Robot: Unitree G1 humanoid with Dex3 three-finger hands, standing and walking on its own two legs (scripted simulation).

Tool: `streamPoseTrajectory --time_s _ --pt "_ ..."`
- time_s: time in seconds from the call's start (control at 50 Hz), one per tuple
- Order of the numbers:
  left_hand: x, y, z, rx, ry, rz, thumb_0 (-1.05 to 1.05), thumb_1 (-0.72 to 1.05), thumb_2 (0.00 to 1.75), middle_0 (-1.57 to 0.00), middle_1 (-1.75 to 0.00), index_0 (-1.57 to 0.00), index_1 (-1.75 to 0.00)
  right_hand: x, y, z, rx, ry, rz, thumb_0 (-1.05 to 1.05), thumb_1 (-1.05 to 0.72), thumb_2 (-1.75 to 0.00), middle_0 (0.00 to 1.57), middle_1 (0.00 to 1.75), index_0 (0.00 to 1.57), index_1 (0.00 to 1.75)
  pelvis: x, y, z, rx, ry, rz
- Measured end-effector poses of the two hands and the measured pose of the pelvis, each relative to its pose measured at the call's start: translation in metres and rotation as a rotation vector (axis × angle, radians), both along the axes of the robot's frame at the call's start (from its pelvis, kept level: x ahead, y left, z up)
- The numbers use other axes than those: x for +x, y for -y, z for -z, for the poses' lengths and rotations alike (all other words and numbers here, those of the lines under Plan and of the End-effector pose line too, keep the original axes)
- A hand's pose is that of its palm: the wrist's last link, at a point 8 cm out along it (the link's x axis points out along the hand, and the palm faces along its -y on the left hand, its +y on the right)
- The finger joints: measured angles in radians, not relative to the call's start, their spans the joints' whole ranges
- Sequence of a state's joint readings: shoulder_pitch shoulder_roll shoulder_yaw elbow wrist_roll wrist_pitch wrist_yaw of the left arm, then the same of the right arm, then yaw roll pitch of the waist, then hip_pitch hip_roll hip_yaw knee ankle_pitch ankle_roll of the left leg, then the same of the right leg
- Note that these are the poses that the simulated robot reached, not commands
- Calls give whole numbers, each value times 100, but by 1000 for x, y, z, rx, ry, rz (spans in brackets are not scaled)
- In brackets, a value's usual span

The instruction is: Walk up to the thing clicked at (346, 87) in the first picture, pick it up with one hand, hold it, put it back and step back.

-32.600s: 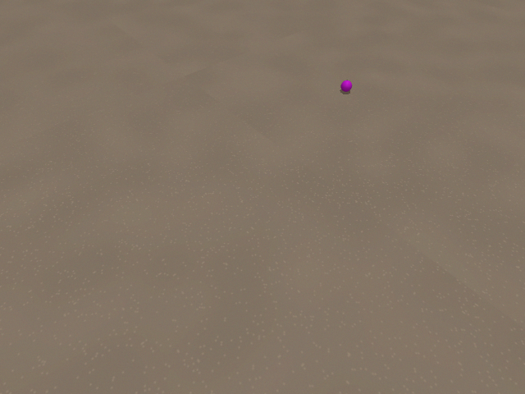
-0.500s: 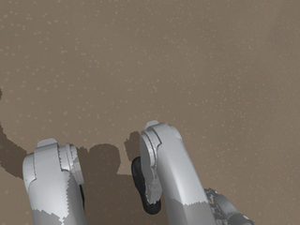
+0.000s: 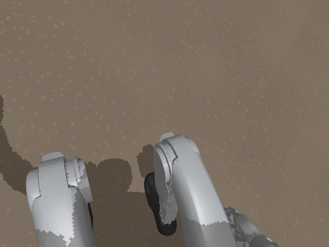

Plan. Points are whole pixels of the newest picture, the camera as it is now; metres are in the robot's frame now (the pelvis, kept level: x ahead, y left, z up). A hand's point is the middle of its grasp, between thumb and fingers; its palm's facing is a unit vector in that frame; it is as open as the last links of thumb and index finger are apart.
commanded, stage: approach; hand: left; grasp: from above
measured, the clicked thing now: out of the picture +0.47 +0.37 -0.29
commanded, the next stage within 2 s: close in in 0.44 s
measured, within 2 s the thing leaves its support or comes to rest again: neither
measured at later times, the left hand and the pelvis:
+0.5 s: hand out of the picture +0.45 +0.36 -0.16, palm faces -0.53 -0.12 -0.84, open 14.2 cm; pelvis +0.00 -0.01 +0.01, yaw +1 degrees
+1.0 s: hand out of the picture +0.46 +0.36 -0.23, palm faces -0.40 -0.12 -0.91, open 14.2 cm; pelvis +0.00 +0.00 -0.01, yaw -2 degrees
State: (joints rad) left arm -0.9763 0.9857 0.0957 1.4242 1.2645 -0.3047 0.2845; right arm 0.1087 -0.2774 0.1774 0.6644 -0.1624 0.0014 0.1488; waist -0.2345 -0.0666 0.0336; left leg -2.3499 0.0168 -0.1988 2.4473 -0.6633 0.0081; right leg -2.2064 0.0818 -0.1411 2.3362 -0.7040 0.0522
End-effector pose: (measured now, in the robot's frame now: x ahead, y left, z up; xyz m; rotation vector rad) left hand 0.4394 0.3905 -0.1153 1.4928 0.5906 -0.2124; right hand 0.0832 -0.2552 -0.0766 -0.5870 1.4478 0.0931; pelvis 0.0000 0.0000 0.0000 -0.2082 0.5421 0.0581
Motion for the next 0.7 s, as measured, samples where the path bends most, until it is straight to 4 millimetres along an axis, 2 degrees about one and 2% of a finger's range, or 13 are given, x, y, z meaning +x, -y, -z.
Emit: streamPoseTrajectory --time_s 0.08,0.18,0.3,0.4,0.52,0.6,0.7 --pt "13 21 1 -27 40 53 -1 -56 101 -8 -105 -8 -105 -3 1 -2 -5 0 -2 0 -90 -90 20 30 21 30 0 1 0 3 0 0" --pt "39 47 -5 -40 130 81 0 -56 101 -8 -106 -9 -106 -9 4 -7 -21 21 23 0 -90 -90 20 30 21 30 0 3 1 1 -8 4" --pt "58 57 -20 19 165 20 0 -57 101 -8 -104 -8 -105 -23 7 -8 -5 30 74 0 -90 -90 20 30 21 30 2 3 -2 8 -31 10" --pt "48 47 -25 60 79 -65 0 -57 101 -8 -103 -8 -104 -31 7 -4 31 18 106 0 -90 -90 20 30 21 30 1 5 -6 25 -35 13" --pt "19 27 -6 26 -78 -126 0 -55 99 -8 -105 -9 -105 -32 8 -1 33 -8 72 0 -90 -89 20 30 21 30 -4 7 -6 36 -7 9" --pt "9 16 10 -35 -76 -93 0 -54 97 -8 -107 -10 -106 -30 12 -3 -11 -39 20 0 -90 -89 20 30 21 30 -6 6 0 25 20 5" --pt "8 10 23 -71 -9 -13 0 -54 97 -8 -106 -10 -105 -22 15 -9 -73 -73 -35 0 -90 -90 20 30 21 30 -4 4 5 2 35 6"
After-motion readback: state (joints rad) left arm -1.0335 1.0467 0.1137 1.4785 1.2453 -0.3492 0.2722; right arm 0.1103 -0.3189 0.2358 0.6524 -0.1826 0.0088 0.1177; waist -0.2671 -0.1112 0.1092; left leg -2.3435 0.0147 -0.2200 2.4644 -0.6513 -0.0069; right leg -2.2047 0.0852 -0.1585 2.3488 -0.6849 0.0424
